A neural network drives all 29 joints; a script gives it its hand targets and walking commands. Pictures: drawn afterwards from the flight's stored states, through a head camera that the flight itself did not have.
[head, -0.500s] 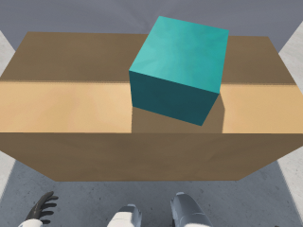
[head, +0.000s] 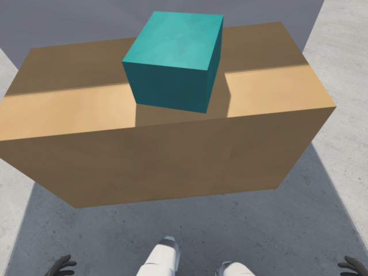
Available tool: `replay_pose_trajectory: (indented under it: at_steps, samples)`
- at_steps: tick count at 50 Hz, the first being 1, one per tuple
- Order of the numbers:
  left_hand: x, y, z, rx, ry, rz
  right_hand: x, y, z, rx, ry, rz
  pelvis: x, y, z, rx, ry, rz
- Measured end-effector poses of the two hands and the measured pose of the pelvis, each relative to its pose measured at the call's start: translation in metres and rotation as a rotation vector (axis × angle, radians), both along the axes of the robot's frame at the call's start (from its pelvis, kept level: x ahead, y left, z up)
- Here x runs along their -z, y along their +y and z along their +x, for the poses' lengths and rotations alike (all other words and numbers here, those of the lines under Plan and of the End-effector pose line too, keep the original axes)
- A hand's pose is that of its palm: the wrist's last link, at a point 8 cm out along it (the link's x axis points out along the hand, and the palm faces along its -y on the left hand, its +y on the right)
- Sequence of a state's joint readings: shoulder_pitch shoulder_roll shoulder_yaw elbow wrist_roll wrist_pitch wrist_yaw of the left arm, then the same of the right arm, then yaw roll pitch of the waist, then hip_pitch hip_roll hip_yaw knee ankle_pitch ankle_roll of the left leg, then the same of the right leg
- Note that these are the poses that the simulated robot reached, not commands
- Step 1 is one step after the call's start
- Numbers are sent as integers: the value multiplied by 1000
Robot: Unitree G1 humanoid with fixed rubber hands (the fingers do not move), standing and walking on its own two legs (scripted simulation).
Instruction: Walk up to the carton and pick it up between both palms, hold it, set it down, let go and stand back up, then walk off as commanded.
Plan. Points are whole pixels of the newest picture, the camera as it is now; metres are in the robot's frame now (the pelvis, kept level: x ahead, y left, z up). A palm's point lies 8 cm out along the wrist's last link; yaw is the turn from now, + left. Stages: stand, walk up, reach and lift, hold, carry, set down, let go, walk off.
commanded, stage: walk off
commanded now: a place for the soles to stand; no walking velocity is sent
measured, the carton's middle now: (179, 60) +0.75 +0.04 +0.01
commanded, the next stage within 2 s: stand in 1.46 s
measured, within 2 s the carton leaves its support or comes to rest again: neither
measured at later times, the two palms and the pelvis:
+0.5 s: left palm out of the picture -0.04 +0.34 -0.08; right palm out of the picture +0.01 -0.33 -0.06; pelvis -0.06 +0.00 +0.02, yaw +6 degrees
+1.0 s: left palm out of the picture -0.01 +0.36 -0.08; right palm out of the picture +0.10 -0.26 -0.09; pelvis -0.04 +0.03 +0.01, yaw +6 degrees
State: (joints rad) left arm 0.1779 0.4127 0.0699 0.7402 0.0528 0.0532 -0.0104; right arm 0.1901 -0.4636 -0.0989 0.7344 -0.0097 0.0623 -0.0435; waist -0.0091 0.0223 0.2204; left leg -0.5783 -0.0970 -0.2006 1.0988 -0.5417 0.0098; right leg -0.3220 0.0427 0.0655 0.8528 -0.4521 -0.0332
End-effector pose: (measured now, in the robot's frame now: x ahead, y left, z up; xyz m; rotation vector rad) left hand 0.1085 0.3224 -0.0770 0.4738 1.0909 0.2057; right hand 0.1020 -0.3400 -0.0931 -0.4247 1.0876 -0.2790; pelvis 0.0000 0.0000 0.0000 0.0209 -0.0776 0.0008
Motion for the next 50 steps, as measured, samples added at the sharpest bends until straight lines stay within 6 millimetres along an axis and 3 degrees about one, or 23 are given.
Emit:
replay_pose_trajectory:
  at_steps: [3, 9, 14, 18, 20, 24, 31, 37, 41, 46, 50]
  samples:
    - [-17, -4, -23, -49, -36, 21, 4, -2, -20, -13, 10, 31, -6, -4, -12, -21, 7, 11]
    - [-40, -5, -49, -85, -168, 45, 17, 7, -50, -83, 42, 81, -7, -8, -36, -80, 5, 1]
    - [-33, 9, -90, -140, -177, 33, 18, 19, -59, -148, 48, 84, -4, -3, -54, -146, 10, -21]
    - [-20, 24, -134, -208, -91, 8, -1, 29, -74, -156, 16, 75, -10, 4, -62, -108, -5, 21]
    - [-15, 27, -145, -228, -72, -10, -9, 26, -87, -159, 26, 50, -13, 6, -62, -120, 1, -2]
    - [-4, 24, -148, -225, -72, -42, -25, 16, -96, -147, 51, 4, -16, 0, -61, -119, 3, -5]
    - [15, -5, -140, -193, -70, -97, -34, 2, -57, -164, 0, -13, -12, -13, -55, -120, 3, -40]
    - [10, -4, -156, -214, -21, -93, -32, 22, -18, -216, -43, 7, -15, -1, -54, -133, 1, -38]
    - [10, 15, -161, -231, 23, -76, -22, 42, -11, -207, -43, 31, -13, 14, -51, -123, -5, -21]
    - [6, 32, -138, -217, 23, -55, -11, 68, -13, -191, -25, 77, -13, 24, -42, -107, 11, -16]
    - [5, 37, -116, -204, -7, -47, -8, 83, -1, -188, -40, 109, -13, 25, -37, -99, 9, -23]
